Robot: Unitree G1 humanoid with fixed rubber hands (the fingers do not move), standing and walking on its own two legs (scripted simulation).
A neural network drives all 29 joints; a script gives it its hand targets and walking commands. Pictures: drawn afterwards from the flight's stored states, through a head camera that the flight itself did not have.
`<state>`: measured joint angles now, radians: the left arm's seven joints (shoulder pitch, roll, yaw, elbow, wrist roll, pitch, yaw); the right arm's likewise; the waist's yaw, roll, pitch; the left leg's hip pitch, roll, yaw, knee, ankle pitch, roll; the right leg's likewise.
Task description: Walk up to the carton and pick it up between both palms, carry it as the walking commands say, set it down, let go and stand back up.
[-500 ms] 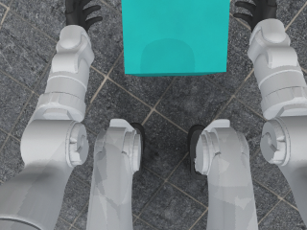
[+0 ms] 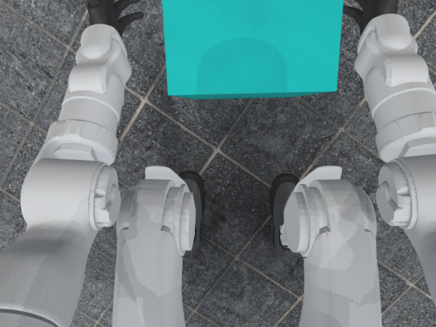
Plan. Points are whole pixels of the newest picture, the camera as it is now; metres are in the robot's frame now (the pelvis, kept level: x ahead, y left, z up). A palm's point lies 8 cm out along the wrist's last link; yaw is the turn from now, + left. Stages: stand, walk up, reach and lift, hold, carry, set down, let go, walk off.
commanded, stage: reach and lift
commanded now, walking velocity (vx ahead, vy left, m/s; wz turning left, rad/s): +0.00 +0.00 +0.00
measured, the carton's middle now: (245, 18) +0.55 -0.01 -0.24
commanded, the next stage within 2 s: none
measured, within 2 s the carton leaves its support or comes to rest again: leaves its support in 1.06 s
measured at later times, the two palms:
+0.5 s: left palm (137, 22) +0.53 +0.15 -0.17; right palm (358, 12) +0.53 -0.16 -0.17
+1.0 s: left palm (137, 19) +0.53 +0.14 -0.16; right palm (354, 6) +0.54 -0.15 -0.16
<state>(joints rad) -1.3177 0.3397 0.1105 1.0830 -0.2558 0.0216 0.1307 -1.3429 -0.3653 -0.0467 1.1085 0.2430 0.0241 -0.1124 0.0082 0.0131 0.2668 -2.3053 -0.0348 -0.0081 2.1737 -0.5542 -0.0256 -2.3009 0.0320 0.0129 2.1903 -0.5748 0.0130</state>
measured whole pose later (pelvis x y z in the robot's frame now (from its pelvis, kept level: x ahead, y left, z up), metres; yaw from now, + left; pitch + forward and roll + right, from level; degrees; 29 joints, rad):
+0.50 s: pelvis +0.00 +0.00 +0.01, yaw +0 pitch +39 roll +1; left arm -1.38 0.26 0.06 1.11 -0.23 0.00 0.16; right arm -1.41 -0.31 -0.02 1.15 0.24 0.00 -0.15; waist 0.01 0.01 0.29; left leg -2.29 -0.03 -0.01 2.15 -0.55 -0.03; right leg -2.29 0.04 0.01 2.16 -0.56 0.01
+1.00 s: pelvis +0.00 +0.00 +0.00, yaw +0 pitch +37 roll +1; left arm -1.39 0.21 0.24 1.08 -0.09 0.09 0.13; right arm -1.43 -0.27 -0.13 1.15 0.12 0.09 -0.13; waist 0.02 -0.01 0.30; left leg -2.28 -0.06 -0.03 2.19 -0.56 -0.05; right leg -2.28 0.06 0.01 2.20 -0.57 0.01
